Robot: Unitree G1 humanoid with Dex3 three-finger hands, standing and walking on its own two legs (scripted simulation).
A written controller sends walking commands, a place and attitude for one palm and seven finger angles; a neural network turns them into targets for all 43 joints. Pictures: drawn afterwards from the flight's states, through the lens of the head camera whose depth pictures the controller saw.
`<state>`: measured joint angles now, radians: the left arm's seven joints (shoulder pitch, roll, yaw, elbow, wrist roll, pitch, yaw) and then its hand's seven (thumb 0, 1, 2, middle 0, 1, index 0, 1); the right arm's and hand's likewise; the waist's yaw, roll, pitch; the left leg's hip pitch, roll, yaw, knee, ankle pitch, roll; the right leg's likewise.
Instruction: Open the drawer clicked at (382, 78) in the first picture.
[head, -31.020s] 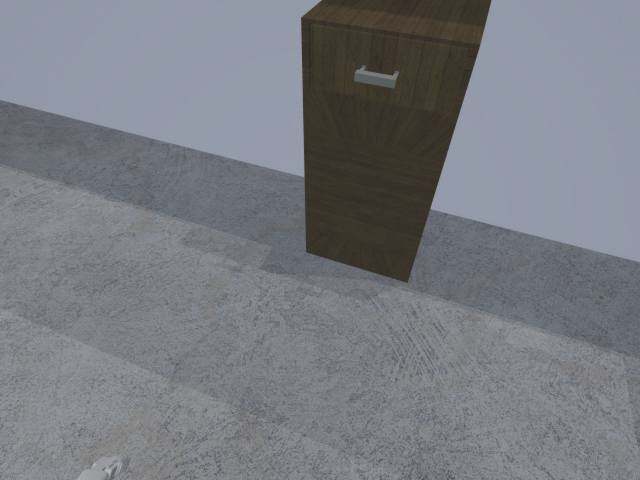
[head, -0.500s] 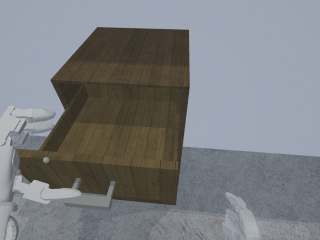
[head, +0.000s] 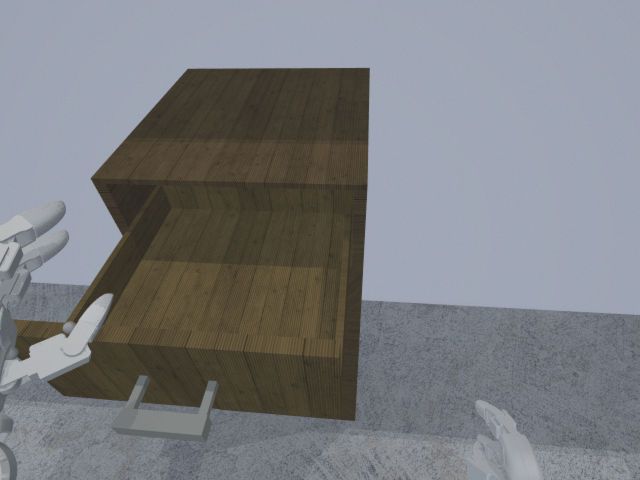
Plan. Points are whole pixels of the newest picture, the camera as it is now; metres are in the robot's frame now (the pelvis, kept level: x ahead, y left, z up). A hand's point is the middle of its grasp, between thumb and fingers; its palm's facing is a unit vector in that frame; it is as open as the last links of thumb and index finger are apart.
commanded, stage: draw the hand back to the body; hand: left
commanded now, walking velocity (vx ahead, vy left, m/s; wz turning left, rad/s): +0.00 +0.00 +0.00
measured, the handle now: (169, 405) +0.19 +0.20 +0.04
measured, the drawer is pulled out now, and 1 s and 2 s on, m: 0.27 0.27 0.27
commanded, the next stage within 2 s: step back with the hand held close in 0.30 s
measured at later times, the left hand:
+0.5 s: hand (63, 324) +0.18 +0.22 +0.22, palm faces +0.43 -0.78 -0.45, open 7.5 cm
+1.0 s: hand out of the picture +0.11 +0.26 +0.22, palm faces +0.41 -0.75 -0.52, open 7.4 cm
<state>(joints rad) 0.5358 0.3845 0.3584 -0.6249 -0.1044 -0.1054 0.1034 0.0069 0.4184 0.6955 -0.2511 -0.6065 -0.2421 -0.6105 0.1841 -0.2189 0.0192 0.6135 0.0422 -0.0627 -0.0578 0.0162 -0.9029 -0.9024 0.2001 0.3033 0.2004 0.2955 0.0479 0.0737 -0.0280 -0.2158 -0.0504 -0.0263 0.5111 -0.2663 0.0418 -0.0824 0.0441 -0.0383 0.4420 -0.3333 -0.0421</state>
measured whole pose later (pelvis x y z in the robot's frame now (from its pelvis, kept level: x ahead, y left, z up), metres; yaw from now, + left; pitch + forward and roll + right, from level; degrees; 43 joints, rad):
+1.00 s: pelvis -0.08 +0.02 -0.01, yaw +1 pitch +1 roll -2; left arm 0.55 0.49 0.53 -0.72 -0.07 -0.20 0.11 0.02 0.89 0.90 -0.22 -0.30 -0.21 -0.31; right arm 0.19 -0.20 0.01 0.54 0.03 -0.06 -0.05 0.01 -0.90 -0.90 0.20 0.30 0.20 0.30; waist 0.00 0.02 0.01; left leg -0.43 -0.05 -0.02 0.55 -0.14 0.07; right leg -0.33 0.04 -0.05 0.57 -0.33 -0.01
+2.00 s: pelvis -0.30 +0.01 +0.00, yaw +4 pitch +0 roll +1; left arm 0.51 0.37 0.44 -0.63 -0.05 -0.19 0.16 0.02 0.89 0.90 -0.22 -0.30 -0.21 -0.31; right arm 0.24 -0.26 -0.05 0.63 0.03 -0.08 -0.05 0.02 -0.90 -0.90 0.20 0.30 0.20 0.30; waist -0.02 -0.04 0.00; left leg -0.20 0.00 0.02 0.51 -0.31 0.00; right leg -0.27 -0.05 -0.07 0.58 -0.27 0.00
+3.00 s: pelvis -0.31 +0.00 +0.00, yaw +7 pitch -1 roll -1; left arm 0.29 0.20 0.04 0.93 0.01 0.04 0.02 -0.03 0.98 0.90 -0.21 -0.30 -0.20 -0.30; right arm 0.32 -0.17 0.00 0.98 -0.02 0.03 -0.03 0.01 -0.91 -0.90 0.20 0.30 0.20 0.30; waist 0.00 -0.02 0.09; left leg -0.24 0.03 -0.01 0.54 -0.27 -0.01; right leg -0.23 0.00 -0.10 0.49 -0.24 -0.03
